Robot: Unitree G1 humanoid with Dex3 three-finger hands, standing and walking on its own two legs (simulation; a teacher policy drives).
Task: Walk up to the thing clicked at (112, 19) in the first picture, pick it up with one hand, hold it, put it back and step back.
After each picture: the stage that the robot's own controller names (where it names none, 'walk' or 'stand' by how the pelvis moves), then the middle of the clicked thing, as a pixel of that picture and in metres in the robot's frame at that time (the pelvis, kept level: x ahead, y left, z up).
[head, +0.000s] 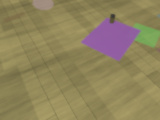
stand; (112, 18) +1.88 -0.45 -0.72
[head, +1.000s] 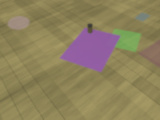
walk; (90, 28) +1.78 +0.00 -0.69
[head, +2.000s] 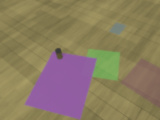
walk; (59, 53) +1.20 +0.31 -0.71
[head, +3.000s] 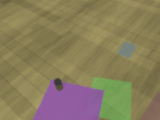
walk; (58, 84) +0.79 +0.26 -0.71
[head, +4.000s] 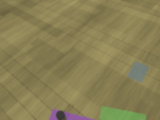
walk; (61, 117) +0.50 +0.24 -0.71
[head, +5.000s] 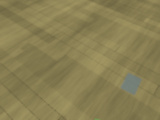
stand; out of the picture +0.43 +0.20 -0.71
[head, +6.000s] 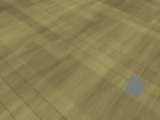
walk; out of the picture +0.41 +0.19 -0.71
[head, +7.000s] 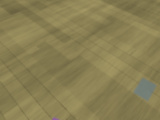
walk; out of the picture +0.46 +0.14 -0.70
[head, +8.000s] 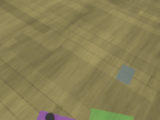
walk; (50, 119) +0.46 +0.17 -0.71
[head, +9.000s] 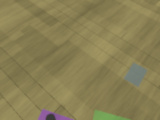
stand; out of the picture +0.38 +0.21 -0.70
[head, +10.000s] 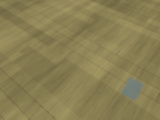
stand; out of the picture +0.36 +0.22 -0.73
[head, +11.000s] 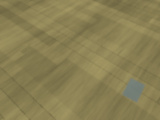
stand; out of the picture +0.35 +0.23 -0.73
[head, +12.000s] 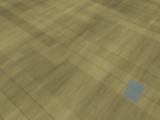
stand; out of the picture +0.35 +0.23 -0.73
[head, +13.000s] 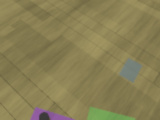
go down; (44, 119) +0.37 +0.22 -0.67
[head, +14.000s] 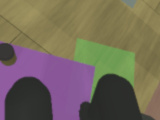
go down; (6, 55) +0.43 +0.26 -0.29
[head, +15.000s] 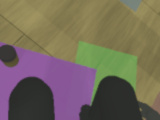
close in; (9, 56) +0.43 +0.26 -0.29
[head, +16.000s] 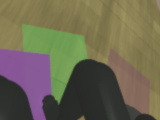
close in; out of the picture +0.42 +0.30 -0.22
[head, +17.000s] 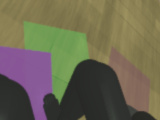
close; out of the picture +0.40 +0.30 -0.22
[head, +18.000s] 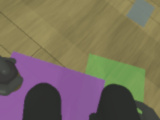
lift; (8, 77) +0.33 +0.25 -0.08
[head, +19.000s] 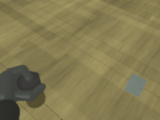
hold; (32, 90) +0.32 +0.17 +0.04
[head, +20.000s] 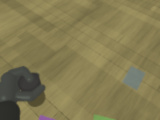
hold; (32, 90) +0.33 +0.17 -0.01
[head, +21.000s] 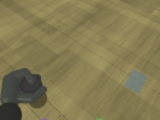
hold; (34, 92) +0.33 +0.17 +0.00
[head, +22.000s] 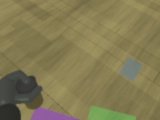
crouch; (30, 93) +0.33 +0.18 -0.06
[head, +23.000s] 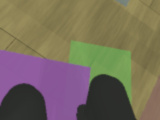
lower; out of the picture +0.45 +0.27 -0.13
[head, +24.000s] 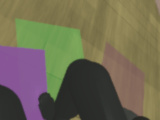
lower; out of the picture +0.41 +0.32 -0.23
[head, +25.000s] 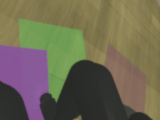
lower; out of the picture +0.41 +0.32 -0.23
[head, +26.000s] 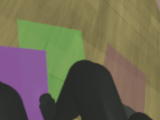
lower; out of the picture +0.41 +0.33 -0.23
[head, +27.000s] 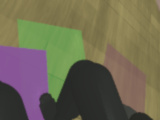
lower; out of the picture +0.41 +0.33 -0.23
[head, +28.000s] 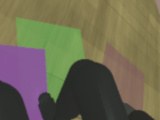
open; out of the picture +0.40 +0.32 -0.23
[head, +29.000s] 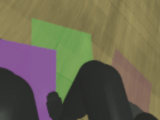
rise; out of the picture +0.40 +0.31 -0.23
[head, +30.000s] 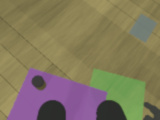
walk; (39, 83) +0.42 +0.23 -0.48
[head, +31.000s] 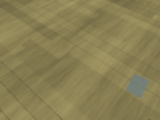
stand; out of the picture +0.36 +0.21 -0.66
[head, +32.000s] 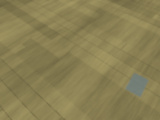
stand; out of the picture +0.37 +0.21 -0.67
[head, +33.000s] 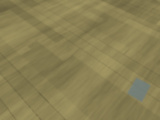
stand; out of the picture +0.38 +0.20 -0.70
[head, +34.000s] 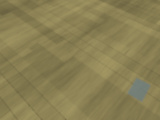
stand; out of the picture +0.38 +0.21 -0.73
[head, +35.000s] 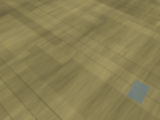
stand; out of the picture +0.36 +0.22 -0.73
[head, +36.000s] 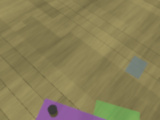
walk; (53, 111) +0.42 +0.17 -0.70
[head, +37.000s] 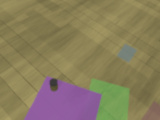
walk; (53, 85) +0.68 +0.18 -0.71
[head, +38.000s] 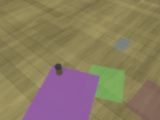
stand; (58, 69) +1.01 +0.28 -0.71
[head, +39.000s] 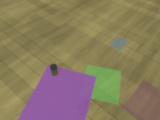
stand; (54, 70) +0.97 +0.24 -0.72
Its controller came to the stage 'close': yes
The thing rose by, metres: 0.70
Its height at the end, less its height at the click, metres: +0.00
